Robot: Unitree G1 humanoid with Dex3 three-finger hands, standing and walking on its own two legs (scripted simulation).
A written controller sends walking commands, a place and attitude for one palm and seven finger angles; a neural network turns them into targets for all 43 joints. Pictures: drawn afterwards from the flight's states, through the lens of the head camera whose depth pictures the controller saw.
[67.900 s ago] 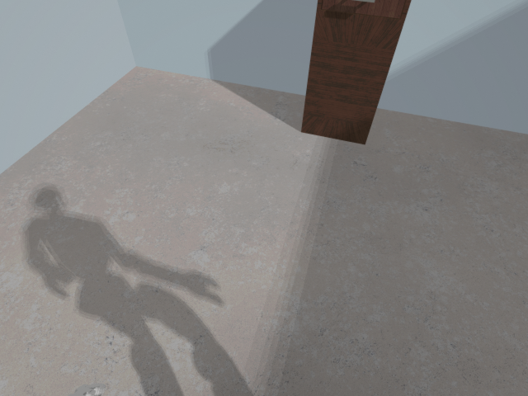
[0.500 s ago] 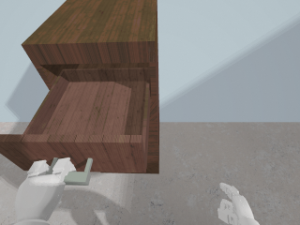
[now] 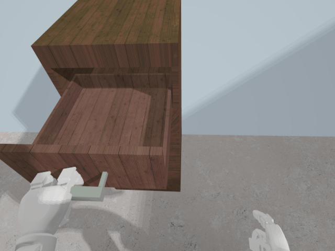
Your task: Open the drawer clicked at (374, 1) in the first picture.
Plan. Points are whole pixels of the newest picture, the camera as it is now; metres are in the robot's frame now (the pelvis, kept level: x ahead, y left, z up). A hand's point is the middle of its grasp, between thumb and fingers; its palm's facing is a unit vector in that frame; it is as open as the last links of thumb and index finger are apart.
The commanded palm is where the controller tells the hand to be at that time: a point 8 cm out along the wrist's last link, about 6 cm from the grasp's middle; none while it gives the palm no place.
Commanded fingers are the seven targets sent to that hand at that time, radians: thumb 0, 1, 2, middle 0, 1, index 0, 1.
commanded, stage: open the thumb to release the handle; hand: left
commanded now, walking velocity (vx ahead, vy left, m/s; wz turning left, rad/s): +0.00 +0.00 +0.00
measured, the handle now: (82, 184) +0.23 +0.23 +0.06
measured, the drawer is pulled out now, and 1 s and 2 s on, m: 0.30 0.30 0.30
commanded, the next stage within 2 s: lift the hand off the handle in 0.28 s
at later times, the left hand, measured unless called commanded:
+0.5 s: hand (65, 216) +0.17 +0.25 +0.04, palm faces +0.02 -0.08 -1.00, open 13.8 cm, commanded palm +0.15 +0.25 +0.09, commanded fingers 0.00 -0.50 0.30 -0.30 -1.20 -0.30 -1.20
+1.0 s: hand (62, 202) +0.19 +0.25 +0.07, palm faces +0.05 -0.06 -1.00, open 13.4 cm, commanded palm +0.17 +0.25 +0.14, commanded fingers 0.00 -0.50 0.30 -0.30 -1.20 -0.30 -1.20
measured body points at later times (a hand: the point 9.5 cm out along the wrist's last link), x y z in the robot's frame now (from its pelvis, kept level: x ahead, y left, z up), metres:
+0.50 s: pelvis -0.01 -0.01 +0.01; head +0.00 -0.03 +0.45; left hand +0.16 +0.25 +0.09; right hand +0.21 -0.22 -0.09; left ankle -0.01 +0.11 -0.71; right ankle -0.01 -0.11 -0.71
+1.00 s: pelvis -0.02 -0.01 +0.01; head -0.01 -0.04 +0.46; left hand +0.18 +0.25 +0.12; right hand +0.20 -0.21 -0.09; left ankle -0.01 +0.11 -0.71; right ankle -0.01 -0.12 -0.71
